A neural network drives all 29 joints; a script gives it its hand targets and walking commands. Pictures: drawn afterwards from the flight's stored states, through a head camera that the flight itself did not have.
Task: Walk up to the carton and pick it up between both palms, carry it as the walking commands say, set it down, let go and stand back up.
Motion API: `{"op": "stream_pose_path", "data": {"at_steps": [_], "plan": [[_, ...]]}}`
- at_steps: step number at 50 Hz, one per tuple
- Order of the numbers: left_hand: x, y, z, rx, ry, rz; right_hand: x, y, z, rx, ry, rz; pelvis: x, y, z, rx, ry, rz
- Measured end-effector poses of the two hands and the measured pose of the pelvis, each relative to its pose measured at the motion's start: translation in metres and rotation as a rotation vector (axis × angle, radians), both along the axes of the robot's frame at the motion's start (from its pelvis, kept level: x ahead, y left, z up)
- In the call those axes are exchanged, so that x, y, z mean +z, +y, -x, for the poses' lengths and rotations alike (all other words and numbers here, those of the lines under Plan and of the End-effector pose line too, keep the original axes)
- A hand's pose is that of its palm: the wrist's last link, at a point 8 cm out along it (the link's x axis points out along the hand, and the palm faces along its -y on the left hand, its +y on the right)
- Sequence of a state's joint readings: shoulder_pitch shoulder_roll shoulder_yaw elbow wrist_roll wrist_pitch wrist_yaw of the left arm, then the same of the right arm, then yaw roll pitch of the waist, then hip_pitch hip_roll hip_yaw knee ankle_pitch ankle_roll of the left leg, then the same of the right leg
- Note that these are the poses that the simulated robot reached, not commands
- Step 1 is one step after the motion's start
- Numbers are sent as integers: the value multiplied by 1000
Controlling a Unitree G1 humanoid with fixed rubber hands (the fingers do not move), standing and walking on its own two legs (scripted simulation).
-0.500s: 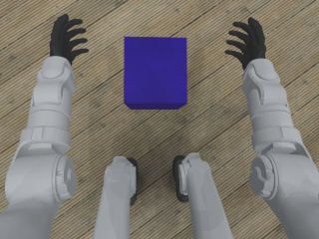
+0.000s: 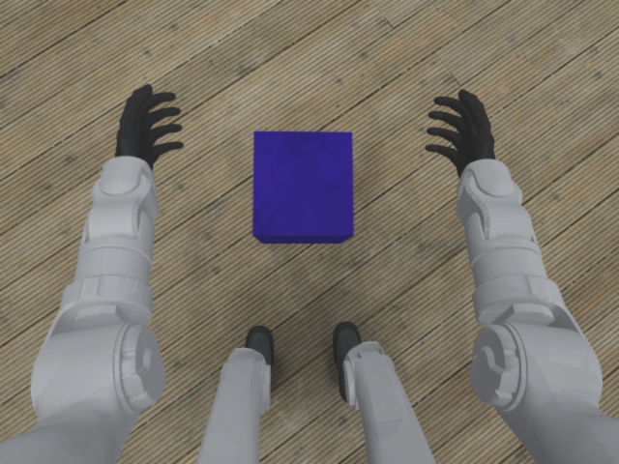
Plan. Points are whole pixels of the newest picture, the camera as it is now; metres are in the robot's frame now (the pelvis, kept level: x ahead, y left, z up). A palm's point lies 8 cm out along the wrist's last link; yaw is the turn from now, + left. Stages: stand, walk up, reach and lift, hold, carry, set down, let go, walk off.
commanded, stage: let go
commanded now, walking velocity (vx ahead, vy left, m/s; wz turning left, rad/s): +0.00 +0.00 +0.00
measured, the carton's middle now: (302, 194) +0.53 -0.01 -0.56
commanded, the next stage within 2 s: stand in 1.14 s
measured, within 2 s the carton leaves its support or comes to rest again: neither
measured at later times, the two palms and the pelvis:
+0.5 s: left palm (61, 302) +0.32 +0.22 -0.01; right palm (562, 286) +0.32 -0.23 +0.00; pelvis +0.06 +0.00 +0.08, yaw +0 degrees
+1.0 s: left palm out of the picture +0.23 +0.24 +0.04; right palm (605, 388) +0.24 -0.22 +0.04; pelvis +0.08 +0.01 +0.10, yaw +0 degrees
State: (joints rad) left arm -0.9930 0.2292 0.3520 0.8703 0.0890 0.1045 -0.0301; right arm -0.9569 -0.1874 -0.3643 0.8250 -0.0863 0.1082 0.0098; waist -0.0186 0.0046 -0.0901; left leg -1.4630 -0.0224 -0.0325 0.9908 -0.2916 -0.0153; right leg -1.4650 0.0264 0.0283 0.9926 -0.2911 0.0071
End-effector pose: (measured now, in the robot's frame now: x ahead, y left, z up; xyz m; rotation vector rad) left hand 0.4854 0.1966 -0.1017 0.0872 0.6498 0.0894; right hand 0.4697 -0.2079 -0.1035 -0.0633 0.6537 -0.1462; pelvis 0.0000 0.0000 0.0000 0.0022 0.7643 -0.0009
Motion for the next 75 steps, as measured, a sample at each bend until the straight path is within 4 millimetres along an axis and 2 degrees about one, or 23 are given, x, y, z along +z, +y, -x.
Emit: {"op": "stream_pose_path", "data": {"at_steps": [4,8,14,23,31,36,42,57,67,75], "plan": [[-3,2,16,-8,24,-39,-3,0,12,33,27,36,7,-1,-7,-1,-8,-2],[4,8,48,-24,57,-84,4,-6,40,70,64,76,19,-3,-18,0,-38,-4],[37,18,96,-40,101,-94,38,-17,86,96,103,79,42,-5,-35,5,-137,-4],[88,26,149,-28,104,-68,91,-23,140,96,111,73,74,-5,-56,9,-353,-2],[115,29,207,-29,129,-65,119,-21,197,80,132,58,94,-3,-73,4,-548,2],[128,36,234,-28,141,-68,132,-21,222,83,145,58,102,0,-81,2,-659,4],[139,44,248,-29,144,-68,139,-20,232,96,145,59,106,4,-81,1,-767,4],[139,40,252,-45,158,-73,142,-17,236,101,161,66,103,6,-75,1,-873,3],[124,89,272,16,254,-239,126,-62,252,53,253,231,101,6,-79,2,-783,8],[117,99,280,21,315,-268,121,-75,255,44,304,262,102,6,-86,4,-773,6]]}}
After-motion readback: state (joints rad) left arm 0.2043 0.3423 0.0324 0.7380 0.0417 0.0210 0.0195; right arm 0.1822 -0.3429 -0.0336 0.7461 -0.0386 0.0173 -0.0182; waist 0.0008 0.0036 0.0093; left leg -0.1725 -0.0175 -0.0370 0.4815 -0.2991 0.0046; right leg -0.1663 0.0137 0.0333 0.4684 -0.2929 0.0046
